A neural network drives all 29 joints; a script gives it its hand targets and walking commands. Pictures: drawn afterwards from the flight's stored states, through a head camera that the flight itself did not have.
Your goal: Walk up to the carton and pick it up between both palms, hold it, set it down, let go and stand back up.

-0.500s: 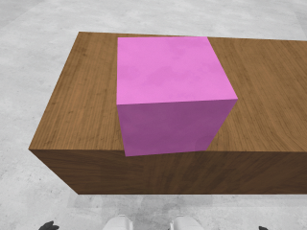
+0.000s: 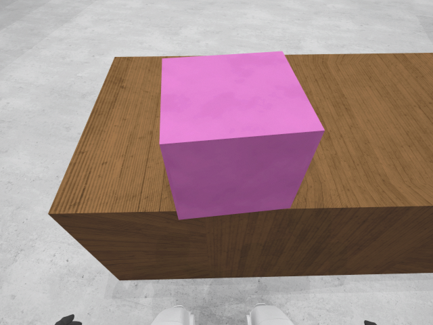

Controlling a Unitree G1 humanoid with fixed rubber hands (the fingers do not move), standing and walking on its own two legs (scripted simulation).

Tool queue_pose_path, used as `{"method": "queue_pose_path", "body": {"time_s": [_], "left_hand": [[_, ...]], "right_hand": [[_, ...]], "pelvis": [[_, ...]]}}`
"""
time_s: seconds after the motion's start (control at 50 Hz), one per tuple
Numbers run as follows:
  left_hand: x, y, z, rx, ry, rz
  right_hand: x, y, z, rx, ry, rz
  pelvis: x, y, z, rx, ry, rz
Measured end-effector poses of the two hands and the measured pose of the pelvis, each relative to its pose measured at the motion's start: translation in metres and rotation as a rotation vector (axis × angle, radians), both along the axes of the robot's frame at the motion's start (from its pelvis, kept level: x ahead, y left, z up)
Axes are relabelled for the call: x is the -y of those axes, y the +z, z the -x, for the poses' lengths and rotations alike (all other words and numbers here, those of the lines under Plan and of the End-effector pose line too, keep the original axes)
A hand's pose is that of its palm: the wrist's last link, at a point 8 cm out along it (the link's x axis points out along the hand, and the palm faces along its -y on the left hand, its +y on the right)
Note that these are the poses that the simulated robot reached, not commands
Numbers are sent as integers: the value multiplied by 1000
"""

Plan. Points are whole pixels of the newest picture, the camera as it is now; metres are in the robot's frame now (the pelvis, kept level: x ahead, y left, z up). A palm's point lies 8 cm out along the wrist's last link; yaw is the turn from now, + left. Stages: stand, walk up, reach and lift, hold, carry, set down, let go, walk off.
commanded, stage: walk up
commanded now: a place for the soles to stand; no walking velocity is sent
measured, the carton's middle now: (229, 137) +0.52 -0.03 +0.02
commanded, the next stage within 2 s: none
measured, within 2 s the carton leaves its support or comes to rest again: neither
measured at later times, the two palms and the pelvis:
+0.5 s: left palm out of the picture +0.12 +0.30 -0.08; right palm out of the picture +0.10 -0.31 -0.11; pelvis +0.03 +0.00 +0.00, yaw +0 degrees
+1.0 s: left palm out of the picture +0.13 +0.29 -0.07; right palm out of the picture +0.10 -0.32 -0.11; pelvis +0.03 -0.02 +0.00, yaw +0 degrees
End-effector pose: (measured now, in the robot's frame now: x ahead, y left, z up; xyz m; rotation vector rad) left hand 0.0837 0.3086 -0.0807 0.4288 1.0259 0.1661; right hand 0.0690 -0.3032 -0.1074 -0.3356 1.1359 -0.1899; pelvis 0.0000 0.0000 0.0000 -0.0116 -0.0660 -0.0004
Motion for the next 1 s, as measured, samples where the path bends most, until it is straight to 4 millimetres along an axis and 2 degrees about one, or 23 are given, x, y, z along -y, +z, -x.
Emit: {"method": "queue_pose_path", "body": {"time_s": [0.14,0.26,0.4,0.56,0.9,1.0], "left_hand": [[9,1,2,-6,28,1],[3,-1,-18,-6,4,-1],[6,-1,-29,-11,-3,0],[10,-1,-38,11,-11,4],[13,2,-42,20,-14,1],[18,8,-51,14,-33,9]], "right_hand": [[4,-5,-12,-8,22,-14],[-3,-9,-14,-18,0,-21],[2,-7,-24,-27,2,-13],[5,-5,-26,-23,3,-9],[8,-6,-26,-23,3,-13],[14,-1,-34,17,5,-20]], "pelvis": [[7,0,-6,-6,-1,-9],[-1,-3,-16,-15,0,-2],[3,-2,-26,-30,0,-7],[6,-1,-26,-30,0,-10],[9,-1,-26,-30,0,-14],[16,3,-33,-20,-7,-15]]}}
